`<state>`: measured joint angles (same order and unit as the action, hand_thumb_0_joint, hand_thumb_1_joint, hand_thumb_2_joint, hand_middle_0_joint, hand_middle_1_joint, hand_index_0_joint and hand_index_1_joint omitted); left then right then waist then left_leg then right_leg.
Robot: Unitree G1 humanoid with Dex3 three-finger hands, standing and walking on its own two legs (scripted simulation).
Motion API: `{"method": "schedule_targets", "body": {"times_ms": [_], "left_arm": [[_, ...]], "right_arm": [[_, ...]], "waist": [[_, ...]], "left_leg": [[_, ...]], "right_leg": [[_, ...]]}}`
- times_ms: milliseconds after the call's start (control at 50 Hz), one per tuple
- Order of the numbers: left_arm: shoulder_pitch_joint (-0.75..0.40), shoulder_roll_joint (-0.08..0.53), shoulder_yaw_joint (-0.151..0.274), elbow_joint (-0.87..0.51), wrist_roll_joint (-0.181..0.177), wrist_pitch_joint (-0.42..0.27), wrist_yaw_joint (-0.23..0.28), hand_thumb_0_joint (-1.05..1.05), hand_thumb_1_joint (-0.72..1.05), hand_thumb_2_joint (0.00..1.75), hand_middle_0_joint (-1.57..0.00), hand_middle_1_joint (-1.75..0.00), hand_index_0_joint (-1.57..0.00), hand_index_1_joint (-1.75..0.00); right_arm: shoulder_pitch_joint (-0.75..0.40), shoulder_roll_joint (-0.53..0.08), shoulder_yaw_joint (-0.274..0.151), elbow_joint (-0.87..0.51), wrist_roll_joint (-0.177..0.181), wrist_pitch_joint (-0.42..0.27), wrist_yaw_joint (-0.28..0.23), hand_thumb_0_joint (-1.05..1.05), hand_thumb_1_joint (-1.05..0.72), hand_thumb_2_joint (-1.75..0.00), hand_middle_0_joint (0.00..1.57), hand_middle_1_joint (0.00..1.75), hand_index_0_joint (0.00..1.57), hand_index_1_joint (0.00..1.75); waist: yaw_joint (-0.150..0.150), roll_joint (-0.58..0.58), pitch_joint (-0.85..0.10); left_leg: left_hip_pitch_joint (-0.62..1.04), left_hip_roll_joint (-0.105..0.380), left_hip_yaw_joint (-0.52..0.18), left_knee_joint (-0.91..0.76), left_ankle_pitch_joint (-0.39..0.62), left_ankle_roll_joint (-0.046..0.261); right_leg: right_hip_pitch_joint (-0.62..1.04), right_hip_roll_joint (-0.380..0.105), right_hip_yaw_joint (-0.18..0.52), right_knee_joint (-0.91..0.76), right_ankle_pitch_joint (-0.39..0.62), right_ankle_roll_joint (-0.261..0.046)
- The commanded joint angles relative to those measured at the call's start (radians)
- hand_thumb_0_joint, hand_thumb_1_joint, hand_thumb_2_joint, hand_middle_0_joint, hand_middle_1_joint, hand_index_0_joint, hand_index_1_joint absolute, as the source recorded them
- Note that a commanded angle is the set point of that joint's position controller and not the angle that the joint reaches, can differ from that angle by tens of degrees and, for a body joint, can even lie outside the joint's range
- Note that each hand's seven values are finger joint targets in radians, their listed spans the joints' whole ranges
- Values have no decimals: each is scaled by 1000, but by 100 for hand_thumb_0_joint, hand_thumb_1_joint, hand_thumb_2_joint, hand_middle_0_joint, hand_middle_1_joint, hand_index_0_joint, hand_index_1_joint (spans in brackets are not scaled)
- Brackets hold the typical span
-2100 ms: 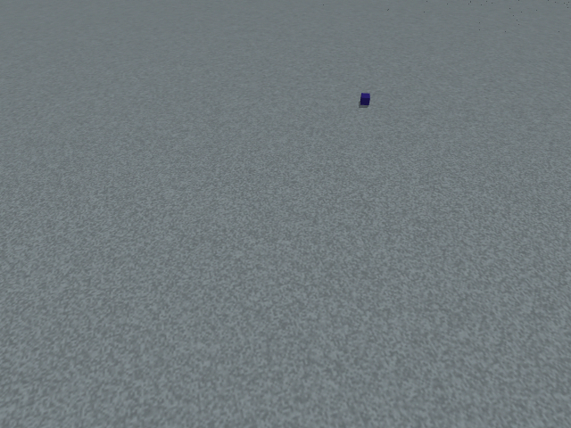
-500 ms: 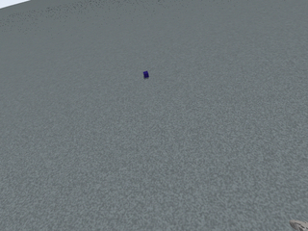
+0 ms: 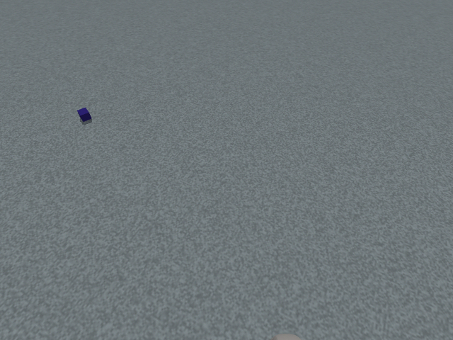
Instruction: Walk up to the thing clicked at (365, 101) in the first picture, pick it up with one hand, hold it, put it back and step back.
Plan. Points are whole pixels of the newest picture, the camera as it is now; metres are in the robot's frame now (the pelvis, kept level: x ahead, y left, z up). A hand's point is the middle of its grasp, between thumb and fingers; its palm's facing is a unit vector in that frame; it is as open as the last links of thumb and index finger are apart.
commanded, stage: walk up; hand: left
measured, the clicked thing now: (84, 114) +1.62 +0.86 -0.74
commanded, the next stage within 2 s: none
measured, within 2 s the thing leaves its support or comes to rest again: neither
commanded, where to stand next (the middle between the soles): +1.20 +1.11 m, yaw -57 degrees
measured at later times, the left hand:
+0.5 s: hand (48, 226) +0.44 +0.42 -0.14, palm faces -0.18 -0.85 -0.50, open 7.4 cm
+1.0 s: hand (34, 129) +0.78 +0.57 -0.13, palm faces -0.47 -0.69 -0.55, open 7.4 cm
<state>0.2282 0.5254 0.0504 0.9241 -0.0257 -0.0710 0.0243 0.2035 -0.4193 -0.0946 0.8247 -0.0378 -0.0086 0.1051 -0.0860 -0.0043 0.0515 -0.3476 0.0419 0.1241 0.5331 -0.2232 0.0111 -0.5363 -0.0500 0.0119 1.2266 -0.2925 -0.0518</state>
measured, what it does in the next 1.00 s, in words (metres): walks ahead, turning right: right foot, then left foot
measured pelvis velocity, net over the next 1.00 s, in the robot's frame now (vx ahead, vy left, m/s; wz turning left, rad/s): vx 0.55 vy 0.36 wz -0.46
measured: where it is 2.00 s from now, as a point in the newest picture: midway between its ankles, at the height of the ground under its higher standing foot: (84, 207)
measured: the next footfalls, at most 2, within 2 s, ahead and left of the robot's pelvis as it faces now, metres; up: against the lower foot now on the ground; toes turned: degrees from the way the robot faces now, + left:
right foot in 0.30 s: +0.34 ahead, -0.03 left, +0.00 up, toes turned -21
left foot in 0.64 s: +0.59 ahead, +0.41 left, +0.00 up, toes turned -15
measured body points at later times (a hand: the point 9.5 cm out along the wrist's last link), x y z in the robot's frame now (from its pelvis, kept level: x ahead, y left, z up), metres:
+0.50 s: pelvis +0.30 +0.16 -0.02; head +0.31 +0.14 +0.43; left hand +0.45 +0.46 -0.11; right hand +0.35 -0.17 -0.12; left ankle +0.38 +0.34 -0.65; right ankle +0.31 -0.01 -0.74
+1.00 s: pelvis +0.55 +0.36 -0.02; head +0.57 +0.30 +0.43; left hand +0.80 +0.61 -0.10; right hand +0.40 +0.06 -0.15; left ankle +0.55 +0.42 -0.74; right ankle +0.61 +0.25 -0.73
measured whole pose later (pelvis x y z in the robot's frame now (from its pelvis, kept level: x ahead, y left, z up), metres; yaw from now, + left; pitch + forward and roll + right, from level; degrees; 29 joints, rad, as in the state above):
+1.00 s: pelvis +0.55 +0.36 -0.02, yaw -26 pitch +1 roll +1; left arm 0.25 0.43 0.04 0.92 -0.02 -0.07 0.08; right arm 0.34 -0.44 -0.11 0.77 -0.08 0.06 0.06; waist -0.13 0.08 0.09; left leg -0.26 0.00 0.23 0.67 -0.42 0.08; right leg -0.51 -0.02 -0.15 0.72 -0.20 -0.04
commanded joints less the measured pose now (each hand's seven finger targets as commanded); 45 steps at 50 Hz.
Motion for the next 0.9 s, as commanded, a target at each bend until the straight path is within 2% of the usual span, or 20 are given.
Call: {"method": "schedule_targets", "body": {"times_ms": [0, 100, 180, 240, 260, 280, 300, 320, 340, 420, 480, 560, 620, 640, 660, 680, 700, 780, 840, 880], "left_arm": [[108, 176, 62, -9, -7, 13, -20, 0, 90, 90, -20, -30, -20, -30], [-68, 144, 53, -86, -3, 33, -34, 0, 90, 90, -20, -30, -20, -30], [-119, 116, 46, -105, -7, 32, -34, 0, 90, 90, -20, -30, -20, -30], [238, 168, 83, -29, -9, 35, -2, 0, 90, 90, -20, -30, -20, -30], [446, 201, 113, 36, -8, 42, 23, 0, 90, 90, -20, -30, -20, -30], [500, 220, 133, 46, 2, 48, 54, 0, 90, 90, -20, -30, -20, -30], [387, 236, 143, -11, 12, 48, 77, 0, 90, 90, -20, -30, -20, -30], [211, 283, 142, -82, 4, 41, 102, 0, 90, 90, -20, -30, -20, -30], [74, 287, 116, -129, -4, 34, 114, 0, 90, 90, -20, -30, -20, -30], [-95, 236, 93, -160, 19, -43, 110, 0, 90, 90, -20, -30, -20, -30], [-62, 252, 101, -115, 52, -58, 72, 0, 90, 90, -20, -30, -20, -30], [-27, 278, 111, -94, 65, -51, 60, 0, 90, 90, -20, -30, -20, -30], [-58, 246, 98, -95, 79, -24, 68, 0, 90, 90, -20, -30, -20, -30], [-26, 153, 72, -91, 85, -13, 75, 0, 90, 90, -20, -30, -20, -30], [7, 48, 49, -108, 62, -4, 80, 0, 90, 90, -20, -30, -20, -30], [60, 69, 41, -87, 50, -8, 103, 0, 90, 90, -20, -30, -20, -30], [71, 101, 36, -68, 46, -12, 108, 0, 90, 90, -20, -30, -20, -30], [152, 174, 69, 31, 1, -3, 77, 0, 90, 90, -20, -30, -20, -30], [97, 120, 49, 2, 3, -4, 67, 0, 90, 90, -20, -30, -20, -30], [91, 108, 45, -21, 5, -3, 67, 0, 90, 90, -20, -30, -20, -30]], "right_arm": [[-33, -205, -76, -116, 6, -52, -22, 0, -90, -90, 20, 30, 20, 30], [-7, -231, -84, -141, -1, -39, -8, 0, -90, -90, 20, 30, 20, 30], [20, -200, -84, -170, -20, -22, -9, 0, -90, -90, 20, 30, 20, 30], [-77, -245, -105, -237, -17, -24, -35, 0, -90, -90, 20, 30, 20, 30], [-92, -244, -105, -251, -15, -22, -47, 0, -90, -90, 20, 30, 20, 30], [-24, -188, -77, -240, -19, -17, -54, 0, -90, -90, 20, 30, 20, 30], [41, -189, -62, -248, -26, -7, -54, 0, -90, -90, 20, 30, 20, 30], [74, -275, -90, -255, -10, 15, -57, 0, -90, -90, 20, 30, 20, 30], [51, -291, -95, -249, 1, 16, -48, 0, -90, -90, 20, 30, 20, 30], [34, -271, -83, -229, -20, 19, -10, 0, -90, -90, 20, 30, 20, 30], [49, -181, -54, -192, -3, 50, 37, 0, -90, -90, 20, 30, 20, 30], [50, -183, -74, -176, -9, 47, 50, 0, -90, -90, 20, 30, 20, 30], [224, -231, -107, -113, -29, 45, 27, 0, -90, -90, 20, 30, 20, 30], [328, -297, -128, -89, -43, 35, 12, 0, -90, -90, 20, 30, 20, 30], [279, -380, -130, -106, -44, 15, -7, 0, -90, -90, 20, 30, 20, 30], [152, -457, -146, -131, -22, 6, -27, 0, -90, -90, 20, 30, 20, 30], [58, -432, -143, -152, -18, 7, -35, 0, -90, -90, 20, 30, 20, 30], [-26, -256, -81, -167, -28, -2, -52, 0, -90, -90, 20, 30, 20, 30], [28, -204, -63, -168, -38, 0, -55, 0, -90, -90, 20, 30, 20, 30], [22, -210, -66, -183, -42, 6, -54, 0, -90, -90, 20, 30, 20, 30]], "waist": [[26, 122, -108], [-5, 86, 46], [-18, -8, 61], [187, 32, -103], [289, -54, -222], [308, -255, -242], [234, -200, -282], [160, -126, -271], [128, -25, -195], [-7, 96, -26], [2, -64, -2], [12, -148, -50], [-107, -27, -126], [-176, 208, -143], [-118, 469, -72], [-41, 553, -92], [-6, 482, -62], [47, 312, -72], [10, 229, -83], [9, 197, -90]], "left_leg": [[291, 166, -224, -298, -119, -4], [200, 176, -138, -428, -173, -8], [215, 102, 17, -355, 145, -87], [-2, 44, 88, 102, 857, -222], [-116, -29, 118, 435, 772, -259], [-380, -81, -17, 733, -88, -212], [-550, -40, -170, 942, -436, -196], [-598, -22, -337, 1186, -423, -199], [-603, 38, -380, 1232, -410, -178], [-299, 135, -348, 746, -89, -35], [-143, 116, -185, 460, -38, -31], [78, 107, -87, 270, 146, -32], [311, 43, -54, 213, -77, -14], [385, 86, -192, 68, -297, 9], [304, 295, -552, -216, -304, 35], [275, 360, -753, -335, -360, 95], [172, 377, -746, -354, -418, 125], [212, 204, -285, -88, 128, 111], [232, 213, -200, -63, 469, 179], [200, 245, -180, -83, 498, 195]], "right_leg": [[-128, -49, 30, -125, 117, 38], [-157, -43, -65, -338, 137, 47], [-12, -14, -211, -564, 232, 33], [570, 61, -290, -686, 150, -13], [829, 43, -267, -738, 207, -49], [980, -140, 21, -700, 197, -126], [970, -355, 351, -668, -108, -233], [824, -539, 709, -874, -322, -348], [668, -555, 768, -994, -408, -408], [157, -267, 241, -906, -137, -157], [23, -144, -18, -905, -72, -115], [-76, -116, -45, -813, -128, -85], [-199, -87, -56, -513, -213, -57], [-302, -1, -98, -185, -241, -19], [-431, 139, -70, 68, -348, -6], [-418, 62, 38, 201, -320, -38], [-389, 2, 53, 220, -245, -39], [-245, -41, 10, -40, -64, 7], [-133, -24, -72, -234, -90, 32], [-43, -29, -103, -345, -41, 23]]}}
